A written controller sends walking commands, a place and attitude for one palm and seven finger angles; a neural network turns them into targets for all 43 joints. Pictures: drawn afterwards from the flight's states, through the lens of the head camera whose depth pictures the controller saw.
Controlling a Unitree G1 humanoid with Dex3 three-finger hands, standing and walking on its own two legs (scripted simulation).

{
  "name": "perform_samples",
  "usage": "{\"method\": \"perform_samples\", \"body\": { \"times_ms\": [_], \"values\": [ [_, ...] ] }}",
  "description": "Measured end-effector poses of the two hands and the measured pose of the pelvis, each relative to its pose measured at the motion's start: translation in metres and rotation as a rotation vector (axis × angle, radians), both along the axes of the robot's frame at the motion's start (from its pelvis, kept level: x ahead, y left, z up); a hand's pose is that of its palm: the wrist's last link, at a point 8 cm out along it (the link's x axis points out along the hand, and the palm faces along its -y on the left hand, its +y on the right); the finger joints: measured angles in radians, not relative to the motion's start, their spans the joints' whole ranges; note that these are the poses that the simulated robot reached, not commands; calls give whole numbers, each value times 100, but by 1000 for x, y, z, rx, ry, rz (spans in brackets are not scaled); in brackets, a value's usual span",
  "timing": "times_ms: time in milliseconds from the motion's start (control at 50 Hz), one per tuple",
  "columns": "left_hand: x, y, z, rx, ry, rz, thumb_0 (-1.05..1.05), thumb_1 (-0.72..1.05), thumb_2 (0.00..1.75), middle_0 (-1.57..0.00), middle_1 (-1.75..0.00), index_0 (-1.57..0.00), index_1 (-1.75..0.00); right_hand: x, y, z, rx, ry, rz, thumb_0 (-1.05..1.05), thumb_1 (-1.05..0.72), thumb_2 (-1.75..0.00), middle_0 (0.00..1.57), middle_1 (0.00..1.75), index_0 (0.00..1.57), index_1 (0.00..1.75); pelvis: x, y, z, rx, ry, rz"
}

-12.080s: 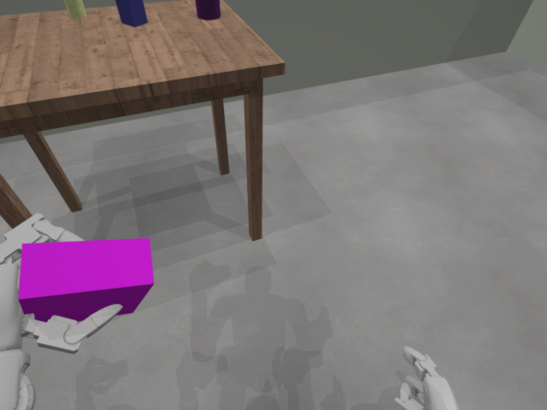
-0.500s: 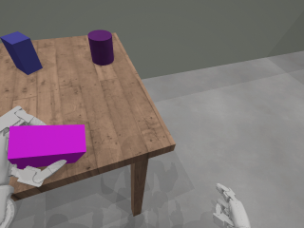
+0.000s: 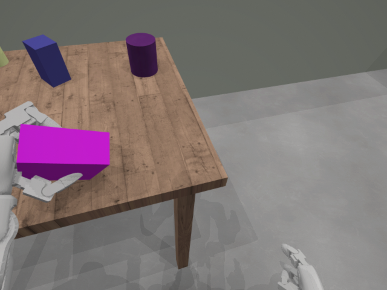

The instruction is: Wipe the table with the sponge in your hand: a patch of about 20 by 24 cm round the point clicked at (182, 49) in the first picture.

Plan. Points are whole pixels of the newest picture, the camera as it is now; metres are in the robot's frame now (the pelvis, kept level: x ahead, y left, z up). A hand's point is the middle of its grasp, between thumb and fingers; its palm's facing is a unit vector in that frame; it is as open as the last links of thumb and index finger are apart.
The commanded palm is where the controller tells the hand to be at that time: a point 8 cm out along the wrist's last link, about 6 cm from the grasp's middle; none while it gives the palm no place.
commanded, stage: turn the palm down, sponge in hand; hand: left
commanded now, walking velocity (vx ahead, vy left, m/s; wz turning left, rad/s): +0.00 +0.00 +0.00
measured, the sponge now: (74, 158) +0.27 +0.24 +0.17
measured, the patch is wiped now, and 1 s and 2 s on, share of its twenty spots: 0.00 0.00 0.00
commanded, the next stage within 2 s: none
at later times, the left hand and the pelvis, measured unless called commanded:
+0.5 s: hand (54, 170) +0.23 +0.25 +0.18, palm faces +0.40 -0.58 -0.71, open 9.5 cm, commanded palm +0.19 +0.27 +0.23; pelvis +0.01 -0.05 -0.01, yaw +1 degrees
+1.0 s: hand (47, 156) +0.24 +0.25 +0.20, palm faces +0.33 -0.37 -0.87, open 9.5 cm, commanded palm +0.19 +0.27 +0.27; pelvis +0.00 -0.02 +0.00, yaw -1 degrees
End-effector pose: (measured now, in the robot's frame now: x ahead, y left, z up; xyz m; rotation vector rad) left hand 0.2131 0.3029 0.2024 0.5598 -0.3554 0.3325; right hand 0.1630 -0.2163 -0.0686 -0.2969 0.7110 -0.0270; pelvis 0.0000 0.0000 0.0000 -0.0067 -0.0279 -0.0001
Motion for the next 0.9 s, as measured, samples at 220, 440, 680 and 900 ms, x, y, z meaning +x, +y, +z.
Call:
{"method": "perform_samples", "body": {
  "times_ms": [220,440,680,900],
  "values": [
    [-5,-39,-2,65,169,39,0,-43,101,-78,-138,-78,-137,18,-26,-7,67,-44,1,1,-90,-89,21,30,21,30,1,-23,-5,16,-2,-23],
    [-23,-25,11,162,251,267,0,-44,101,-79,-137,-79,-136,35,-64,-19,21,-8,-19,1,-90,-89,21,30,20,30,5,-53,-8,8,-15,19],
    [-9,-55,30,341,258,157,0,-44,101,-79,-136,-79,-136,44,-63,-18,46,-39,-65,1,-90,-89,20,30,20,30,13,-50,-8,16,-17,0],
    [-13,-39,42,426,331,260,0,-44,101,-79,-136,-79,-136,49,-35,-14,69,-42,-40,1,-90,-89,21,30,20,30,8,-31,-4,13,-29,-10]
  ]
}}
